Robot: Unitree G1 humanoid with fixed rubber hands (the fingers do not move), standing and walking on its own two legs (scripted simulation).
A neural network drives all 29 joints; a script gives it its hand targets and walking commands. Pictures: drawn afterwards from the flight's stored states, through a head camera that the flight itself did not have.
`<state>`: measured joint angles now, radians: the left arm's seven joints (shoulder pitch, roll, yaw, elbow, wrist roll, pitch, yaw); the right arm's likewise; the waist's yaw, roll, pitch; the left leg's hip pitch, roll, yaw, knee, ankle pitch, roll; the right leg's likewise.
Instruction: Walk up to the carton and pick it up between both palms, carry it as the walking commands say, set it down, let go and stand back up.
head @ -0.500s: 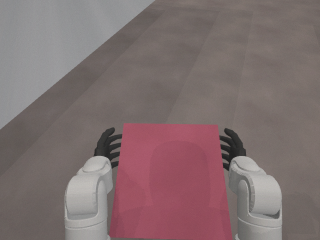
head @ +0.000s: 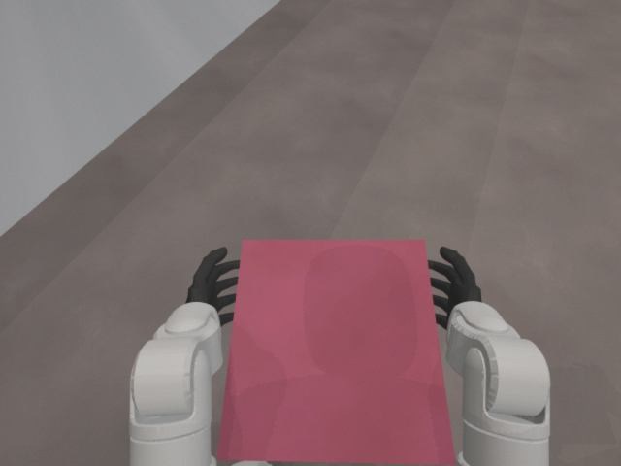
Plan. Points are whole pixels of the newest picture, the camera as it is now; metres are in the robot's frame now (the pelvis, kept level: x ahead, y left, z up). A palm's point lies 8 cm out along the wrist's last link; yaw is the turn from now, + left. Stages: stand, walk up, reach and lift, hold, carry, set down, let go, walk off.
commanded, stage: carry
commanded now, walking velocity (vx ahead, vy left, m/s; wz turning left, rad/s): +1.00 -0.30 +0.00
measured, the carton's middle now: (332, 359) +0.26 -0.01 +0.00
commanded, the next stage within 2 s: none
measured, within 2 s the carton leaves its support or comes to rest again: neither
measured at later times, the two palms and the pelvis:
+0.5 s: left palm (359, 67) +0.82 -0.10 +0.08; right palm (504, 64) +0.81 -0.39 +0.07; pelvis +0.53 -0.23 +0.00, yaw +1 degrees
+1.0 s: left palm out of the picture +1.37 -0.34 +0.07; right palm out of the picture +1.36 -0.63 +0.07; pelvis +1.08 -0.46 +0.00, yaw +0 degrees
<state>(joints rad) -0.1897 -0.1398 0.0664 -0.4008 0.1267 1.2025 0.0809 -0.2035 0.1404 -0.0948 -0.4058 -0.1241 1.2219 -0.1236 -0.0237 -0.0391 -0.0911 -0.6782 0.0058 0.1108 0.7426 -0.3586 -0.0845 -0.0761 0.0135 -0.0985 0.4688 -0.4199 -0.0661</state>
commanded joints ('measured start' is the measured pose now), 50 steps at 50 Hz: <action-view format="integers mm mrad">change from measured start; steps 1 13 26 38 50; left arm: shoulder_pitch -326 -383 -411 -379 -425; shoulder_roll -878 -918 -928 -896 -937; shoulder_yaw -655 -593 -668 -557 -618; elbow -112 61 -120 61 -96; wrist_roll -427 -380 -441 -370 -415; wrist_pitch -11 23 -28 18 -28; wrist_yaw -227 -247 -228 -254 -216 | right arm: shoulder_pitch -338 -510 -381 -520 -429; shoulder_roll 936 932 994 964 1039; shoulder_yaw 727 721 734 746 742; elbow -86 -1 -85 22 -32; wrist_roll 424 437 452 430 478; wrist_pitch -30 12 -44 -1 -30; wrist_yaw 242 262 231 260 246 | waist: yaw -11 2 46 -19 69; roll -61 223 -73 72 -109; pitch -396 -78 -332 -72 -358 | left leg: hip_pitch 691 636 1 929 -522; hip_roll -165 328 -78 421 11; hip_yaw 319 -119 185 -503 -64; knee -293 -466 -161 -422 579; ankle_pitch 380 583 72 430 -271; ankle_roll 57 99 51 203 72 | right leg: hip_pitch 130 -353 537 -905 899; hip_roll -96 -88 -126 -162 -275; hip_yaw -69 6 68 299 349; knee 271 17 -27 636 55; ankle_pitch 1558 93 1562 -147 1412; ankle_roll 55 76 29 75 -59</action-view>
